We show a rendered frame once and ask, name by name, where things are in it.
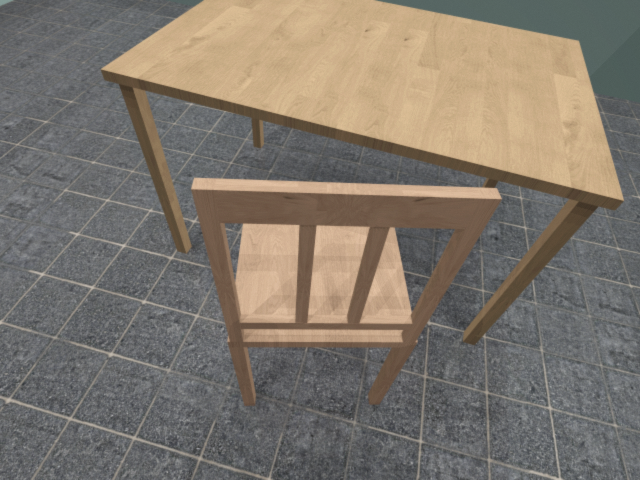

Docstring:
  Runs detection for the chair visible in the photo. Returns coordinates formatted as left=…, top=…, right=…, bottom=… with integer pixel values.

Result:
left=191, top=178, right=502, bottom=406

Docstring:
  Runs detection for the table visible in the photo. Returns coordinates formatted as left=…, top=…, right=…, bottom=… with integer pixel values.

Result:
left=100, top=0, right=624, bottom=345

